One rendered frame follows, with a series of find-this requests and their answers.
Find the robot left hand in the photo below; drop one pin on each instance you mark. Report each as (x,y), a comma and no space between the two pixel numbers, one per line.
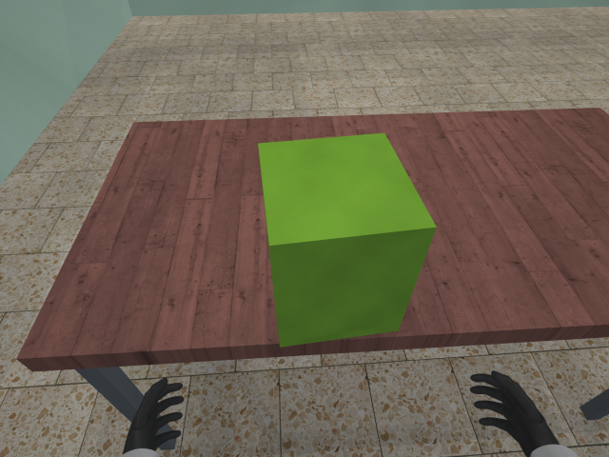
(145,424)

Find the robot right hand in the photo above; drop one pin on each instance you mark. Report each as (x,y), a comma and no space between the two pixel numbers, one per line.
(524,422)

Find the table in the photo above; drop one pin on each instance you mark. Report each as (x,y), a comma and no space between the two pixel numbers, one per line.
(172,263)

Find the carton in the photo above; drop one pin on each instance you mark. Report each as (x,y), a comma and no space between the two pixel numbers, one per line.
(347,235)

